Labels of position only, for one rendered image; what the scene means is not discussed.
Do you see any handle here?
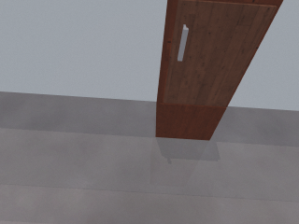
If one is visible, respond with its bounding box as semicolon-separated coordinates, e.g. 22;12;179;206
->
178;24;189;62

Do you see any cupboard door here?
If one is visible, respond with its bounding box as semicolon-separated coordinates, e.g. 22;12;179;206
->
164;0;277;107

